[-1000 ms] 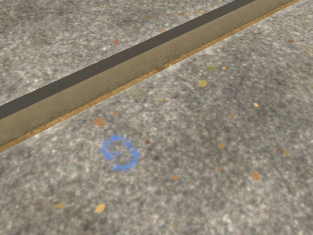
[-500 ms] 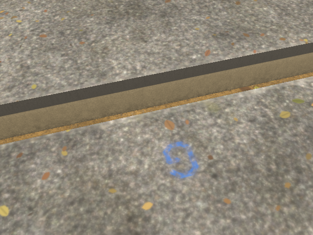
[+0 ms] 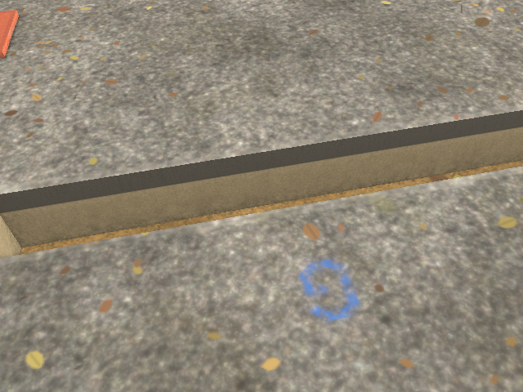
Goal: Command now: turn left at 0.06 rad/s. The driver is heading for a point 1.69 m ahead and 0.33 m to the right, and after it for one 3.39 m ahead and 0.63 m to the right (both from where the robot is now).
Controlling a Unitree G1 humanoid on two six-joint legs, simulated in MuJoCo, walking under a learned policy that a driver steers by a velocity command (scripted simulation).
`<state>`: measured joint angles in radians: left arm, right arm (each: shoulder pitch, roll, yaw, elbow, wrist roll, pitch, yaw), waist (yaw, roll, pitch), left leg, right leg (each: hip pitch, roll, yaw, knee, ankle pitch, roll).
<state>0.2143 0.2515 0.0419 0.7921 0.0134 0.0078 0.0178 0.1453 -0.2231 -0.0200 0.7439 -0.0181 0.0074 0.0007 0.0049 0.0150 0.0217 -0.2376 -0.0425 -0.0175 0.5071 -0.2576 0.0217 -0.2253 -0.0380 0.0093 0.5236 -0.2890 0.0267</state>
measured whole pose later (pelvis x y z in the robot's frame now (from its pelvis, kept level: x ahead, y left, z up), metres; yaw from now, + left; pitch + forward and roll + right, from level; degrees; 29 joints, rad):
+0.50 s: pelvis +0.05 +0.00 -0.01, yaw +0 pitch +0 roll +0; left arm 0.33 0.26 0.04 0.90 -0.03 -0.04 0.02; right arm 0.27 -0.24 -0.06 0.92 0.03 -0.07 0.00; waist 0.00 -0.03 0.00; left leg -0.21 -0.03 0.03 0.56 -0.34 0.06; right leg -0.19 -0.04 0.03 0.59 -0.39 -0.01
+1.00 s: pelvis +0.28 -0.05 -0.01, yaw +0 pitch +1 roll +0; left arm 0.07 0.26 0.04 0.78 -0.01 -0.09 -0.04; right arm 0.39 -0.26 -0.04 0.96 0.03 -0.08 0.00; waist -0.04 0.01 0.05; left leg -0.20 0.01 -0.07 1.11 -0.45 0.04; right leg -0.43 0.03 -0.06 0.57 -0.15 -0.07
